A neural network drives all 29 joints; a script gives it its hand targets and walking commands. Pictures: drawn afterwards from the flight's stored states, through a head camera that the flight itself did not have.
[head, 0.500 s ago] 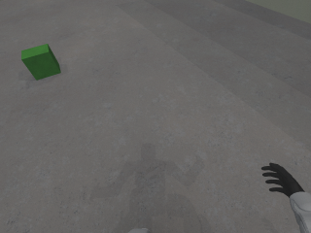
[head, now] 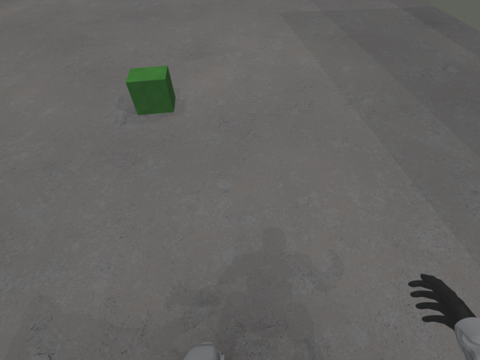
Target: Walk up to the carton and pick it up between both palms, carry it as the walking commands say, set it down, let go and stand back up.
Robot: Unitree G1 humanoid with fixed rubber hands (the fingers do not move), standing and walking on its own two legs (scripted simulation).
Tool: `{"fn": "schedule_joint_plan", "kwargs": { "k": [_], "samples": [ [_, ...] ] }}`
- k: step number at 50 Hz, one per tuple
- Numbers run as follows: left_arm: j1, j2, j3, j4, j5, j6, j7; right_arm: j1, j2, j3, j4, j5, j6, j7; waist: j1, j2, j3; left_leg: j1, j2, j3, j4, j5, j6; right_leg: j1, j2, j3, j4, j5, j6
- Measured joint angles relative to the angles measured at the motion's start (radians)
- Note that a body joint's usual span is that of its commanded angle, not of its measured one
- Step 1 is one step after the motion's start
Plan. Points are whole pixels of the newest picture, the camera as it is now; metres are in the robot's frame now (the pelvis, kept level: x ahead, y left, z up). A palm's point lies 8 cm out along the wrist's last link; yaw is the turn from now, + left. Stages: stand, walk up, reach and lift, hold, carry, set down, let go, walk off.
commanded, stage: walk up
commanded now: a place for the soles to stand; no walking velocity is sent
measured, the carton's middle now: (152, 90) +1.86 +0.79 -0.64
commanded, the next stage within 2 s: none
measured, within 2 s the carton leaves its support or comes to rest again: neither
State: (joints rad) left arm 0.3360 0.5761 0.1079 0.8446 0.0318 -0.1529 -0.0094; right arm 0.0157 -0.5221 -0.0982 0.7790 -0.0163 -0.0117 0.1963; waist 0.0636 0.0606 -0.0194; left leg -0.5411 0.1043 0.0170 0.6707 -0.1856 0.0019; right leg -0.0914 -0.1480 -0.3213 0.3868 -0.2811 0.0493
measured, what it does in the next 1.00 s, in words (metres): walks ahead, turning left: left foot, then right foot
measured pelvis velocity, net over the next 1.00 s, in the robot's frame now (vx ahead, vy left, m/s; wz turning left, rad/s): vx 0.54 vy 0.17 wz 0.32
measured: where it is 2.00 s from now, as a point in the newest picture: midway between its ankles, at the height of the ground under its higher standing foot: (191, 197)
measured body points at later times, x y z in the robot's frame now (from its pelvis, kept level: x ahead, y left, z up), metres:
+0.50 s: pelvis +0.29 +0.03 -0.02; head +0.31 +0.01 +0.43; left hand +0.36 +0.40 -0.07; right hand +0.44 -0.29 -0.13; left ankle +0.19 +0.14 -0.69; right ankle +0.40 -0.07 -0.74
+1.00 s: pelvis +0.54 +0.17 -0.01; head +0.55 +0.19 +0.44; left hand +0.49 +0.51 -0.11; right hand +0.80 -0.10 -0.07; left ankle +0.54 +0.26 -0.74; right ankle +0.58 +0.01 -0.68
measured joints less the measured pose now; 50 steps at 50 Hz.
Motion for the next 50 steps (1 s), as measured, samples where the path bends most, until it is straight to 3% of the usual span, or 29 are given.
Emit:
{"fn": "schedule_joint_plan", "kwargs": {
  "k": [3,5,6,8,10,16,21,22,25,27,33,37,41,43,46,50],
  "samples": [
    [0.022,0.016,-0.002,0.024,-0.008,0.017,0.001,-0.054,0.001,-0.004,-0.016,0.0,-0.005,-0.002,0.017,-0.02,0.0,0.05,-0.021,0.037,-0.102,-0.001,0.026,0.052,-0.033,-0.023,0.025,-0.063,0.023],
    [0.029,0.017,-0.008,0.034,-0.019,0.029,0.002,-0.071,-0.001,-0.013,-0.026,-0.012,-0.015,-0.019,0.019,-0.038,0.005,0.087,-0.061,0.048,-0.126,0.029,0.046,0.025,-0.089,-0.009,0.178,-0.134,-0.006],
    [0.021,0.007,-0.015,0.035,-0.025,0.035,0.002,-0.066,0.0,-0.018,-0.032,-0.014,-0.02,-0.035,0.013,-0.045,0.013,0.081,-0.078,0.044,-0.085,0.032,0.046,-0.035,-0.1,0.047,0.337,-0.153,-0.024],
    [-0.009,-0.018,-0.038,0.028,-0.031,0.038,0.0,-0.018,0.011,-0.017,-0.032,0.008,-0.026,-0.067,0.009,-0.058,0.022,0.104,-0.1,0.034,-0.063,-0.01,0.042,-0.177,-0.062,0.177,0.615,-0.148,-0.053],
    [-0.032,-0.042,-0.053,0.017,-0.032,0.03,-0.006,0.045,0.03,-0.006,-0.018,0.024,-0.028,-0.088,-0.008,-0.075,0.023,0.157,-0.119,0.023,-0.104,-0.031,0.042,-0.283,-0.03,0.231,0.692,-0.115,-0.064],
    [-0.065,-0.091,-0.067,0.011,-0.02,0.026,-0.036,0.194,0.051,0.009,0.009,0.004,-0.042,-0.092,-0.101,-0.092,0.027,0.303,-0.159,-0.005,-0.177,-0.098,0.056,-0.435,0.001,0.265,0.403,-0.019,-0.045],
    [-0.1,-0.084,-0.046,0.009,-0.014,0.006,-0.044,0.27,0.029,0.01,0.021,0.002,-0.043,-0.093,-0.133,-0.059,0.024,0.369,-0.146,-0.029,-0.064,-0.249,0.038,-0.391,0.053,0.23,0.187,0.127,-0.081],
    [-0.108,-0.079,-0.038,0.0,-0.011,-0.001,-0.037,0.275,0.027,0.01,0.027,0.001,-0.044,-0.097,-0.131,-0.046,0.025,0.333,-0.141,-0.041,0.047,-0.278,0.046,-0.39,0.058,0.22,0.216,0.16,-0.084],
    [-0.115,-0.08,-0.032,-0.027,-0.018,-0.004,-0.022,0.254,0.027,0.021,0.051,0.002,-0.045,-0.108,-0.11,0.003,0.031,0.174,-0.131,-0.079,0.385,-0.234,0.039,-0.343,0.065,0.169,0.26,0.074,-0.077],
    [-0.104,-0.079,-0.029,-0.037,-0.021,-0.001,-0.017,0.229,0.027,0.026,0.061,0.0,-0.047,-0.106,-0.091,0.027,0.027,0.085,-0.094,-0.069,0.439,-0.188,0.022,-0.275,0.07,0.134,0.206,0.054,-0.074],
    [-0.024,-0.041,-0.021,-0.028,-0.018,-0.003,-0.023,0.11,0.024,0.022,0.053,-0.004,-0.034,-0.065,-0.027,0.019,0.027,-0.029,-0.013,-0.023,0.153,-0.045,-0.018,-0.09,0.06,0.085,0.048,0.036,-0.057],
    [0.03,-0.021,-0.024,-0.004,-0.02,0.008,-0.024,0.025,0.021,0.015,0.032,0.007,-0.028,-0.043,0.003,0.001,0.03,-0.009,-0.005,0.003,-0.025,0.06,-0.004,0.013,0.046,0.07,0.001,-0.007,-0.023],
    [0.065,-0.011,-0.035,0.011,-0.028,0.029,-0.016,-0.027,0.022,0.005,0.006,-0.001,-0.03,-0.045,0.02,-0.027,0.023,0.084,-0.043,0.038,-0.14,0.025,0.032,0.063,0.002,0.067,0.073,-0.111,-0.002],
    [0.058,-0.024,-0.045,0.008,-0.037,0.044,-0.01,-0.029,0.022,-0.007,-0.008,-0.013,-0.043,-0.067,0.013,-0.045,0.038,0.087,-0.073,0.044,-0.089,0.064,0.044,-0.031,-0.035,0.127,0.342,-0.17,-0.046],
    [0.019,-0.054,-0.068,0.0,-0.041,0.047,-0.007,0.029,0.042,-0.004,-0.006,0.017,-0.05,-0.103,-0.002,-0.072,0.047,0.134,-0.098,0.049,-0.074,-0.01,0.047,-0.228,0.002,0.259,0.686,-0.118,-0.081],
    [-0.005,-0.083,-0.073,-0.007,-0.034,0.043,-0.024,0.128,0.065,0.01,0.004,0.016,-0.058,-0.118,-0.05,-0.105,0.045,0.24,-0.127,0.063,-0.157,-0.035,0.057,-0.376,-0.002,0.282,0.612,-0.052,-0.065]
  ]
}}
